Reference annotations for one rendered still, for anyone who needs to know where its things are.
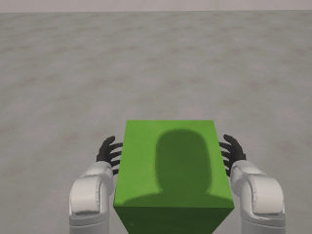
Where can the left robot forearm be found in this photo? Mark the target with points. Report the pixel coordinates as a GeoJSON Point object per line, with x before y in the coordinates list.
{"type": "Point", "coordinates": [89, 200]}

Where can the right robot forearm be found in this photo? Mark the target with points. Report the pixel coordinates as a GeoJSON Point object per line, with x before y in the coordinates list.
{"type": "Point", "coordinates": [262, 206]}

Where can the carton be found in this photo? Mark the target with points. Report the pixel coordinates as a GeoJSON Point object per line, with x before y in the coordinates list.
{"type": "Point", "coordinates": [172, 178]}

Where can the right robot hand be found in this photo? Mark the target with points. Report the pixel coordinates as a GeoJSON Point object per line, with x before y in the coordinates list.
{"type": "Point", "coordinates": [236, 152]}

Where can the left robot hand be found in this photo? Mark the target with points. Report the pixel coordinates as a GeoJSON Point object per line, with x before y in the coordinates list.
{"type": "Point", "coordinates": [105, 155]}

